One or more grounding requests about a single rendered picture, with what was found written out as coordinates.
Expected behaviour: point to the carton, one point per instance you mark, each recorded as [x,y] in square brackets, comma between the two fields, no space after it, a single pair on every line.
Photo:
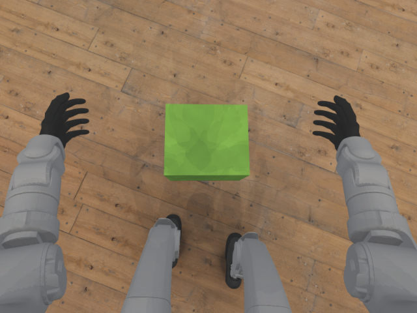
[206,142]

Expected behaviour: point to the right robot thigh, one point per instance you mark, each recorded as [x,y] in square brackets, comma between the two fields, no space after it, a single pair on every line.
[263,289]

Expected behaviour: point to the robot left upper arm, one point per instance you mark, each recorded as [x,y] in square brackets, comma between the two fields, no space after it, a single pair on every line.
[31,278]

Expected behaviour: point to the robot left forearm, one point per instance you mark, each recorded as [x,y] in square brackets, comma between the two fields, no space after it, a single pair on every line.
[30,212]

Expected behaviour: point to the robot left hand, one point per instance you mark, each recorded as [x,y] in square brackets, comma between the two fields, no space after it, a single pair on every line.
[55,122]

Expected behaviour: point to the robot right hand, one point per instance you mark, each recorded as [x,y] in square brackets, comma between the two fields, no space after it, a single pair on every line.
[344,118]

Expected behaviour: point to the left robot shin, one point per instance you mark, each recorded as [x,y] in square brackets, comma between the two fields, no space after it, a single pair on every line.
[163,221]

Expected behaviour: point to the robot right upper arm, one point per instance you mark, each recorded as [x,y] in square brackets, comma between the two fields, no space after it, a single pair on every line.
[383,277]

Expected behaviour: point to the robot right forearm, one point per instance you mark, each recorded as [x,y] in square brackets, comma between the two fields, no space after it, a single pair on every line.
[373,213]

